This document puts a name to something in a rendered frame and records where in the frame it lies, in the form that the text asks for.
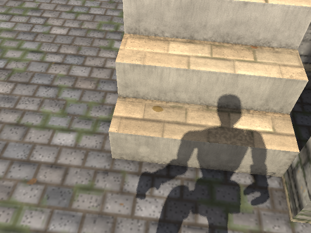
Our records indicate stairs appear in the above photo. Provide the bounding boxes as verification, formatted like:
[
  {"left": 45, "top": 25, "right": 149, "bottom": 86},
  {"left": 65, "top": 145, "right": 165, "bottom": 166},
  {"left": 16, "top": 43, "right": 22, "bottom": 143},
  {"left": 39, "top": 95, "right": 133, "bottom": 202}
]
[{"left": 108, "top": 0, "right": 311, "bottom": 178}]

